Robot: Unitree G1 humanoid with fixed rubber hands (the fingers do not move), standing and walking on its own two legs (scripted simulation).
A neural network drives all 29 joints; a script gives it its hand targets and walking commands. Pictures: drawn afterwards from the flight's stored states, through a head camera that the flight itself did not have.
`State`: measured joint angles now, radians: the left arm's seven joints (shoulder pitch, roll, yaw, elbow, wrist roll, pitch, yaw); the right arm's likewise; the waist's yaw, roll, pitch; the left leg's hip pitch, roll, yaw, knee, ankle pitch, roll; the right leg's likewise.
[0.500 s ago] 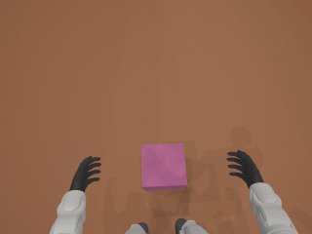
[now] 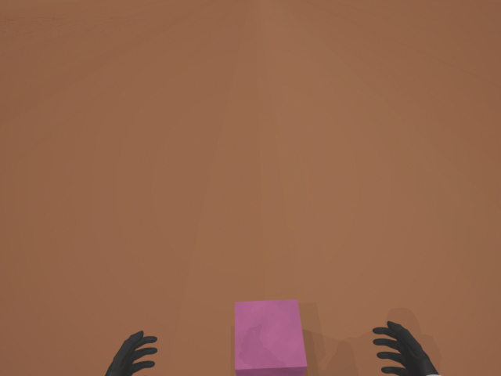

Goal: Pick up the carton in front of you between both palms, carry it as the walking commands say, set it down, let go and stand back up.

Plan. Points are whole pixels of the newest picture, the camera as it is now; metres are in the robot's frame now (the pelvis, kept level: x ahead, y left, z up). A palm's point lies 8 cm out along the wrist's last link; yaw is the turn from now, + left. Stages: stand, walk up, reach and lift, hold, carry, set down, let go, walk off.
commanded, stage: let go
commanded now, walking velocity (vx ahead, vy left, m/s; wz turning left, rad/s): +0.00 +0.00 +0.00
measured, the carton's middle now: (267, 344) +0.38 -0.02 -0.65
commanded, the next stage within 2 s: stand in 0.18 s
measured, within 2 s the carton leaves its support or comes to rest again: neither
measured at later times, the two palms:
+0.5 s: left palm out of the picture +0.13 +0.28 -0.09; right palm out of the picture +0.14 -0.29 -0.08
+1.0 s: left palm out of the picture +0.11 +0.29 -0.10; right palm out of the picture +0.12 -0.30 -0.09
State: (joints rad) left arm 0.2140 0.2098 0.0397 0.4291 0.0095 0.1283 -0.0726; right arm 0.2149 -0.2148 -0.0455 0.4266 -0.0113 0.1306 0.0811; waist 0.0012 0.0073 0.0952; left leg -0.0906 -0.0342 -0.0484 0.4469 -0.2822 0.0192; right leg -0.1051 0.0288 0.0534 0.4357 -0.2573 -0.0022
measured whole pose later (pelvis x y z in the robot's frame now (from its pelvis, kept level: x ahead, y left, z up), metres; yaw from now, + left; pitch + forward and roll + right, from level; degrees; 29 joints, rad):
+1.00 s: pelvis +0.01 +0.00 +0.00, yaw +1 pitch -2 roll +0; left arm 0.15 0.35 0.02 0.90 0.03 0.00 0.02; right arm 0.17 -0.36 -0.02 0.87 -0.03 -0.01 -0.03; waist 0.00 0.00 0.01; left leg -0.12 -0.03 -0.05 0.42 -0.27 0.01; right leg -0.13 0.02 0.03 0.41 -0.25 -0.01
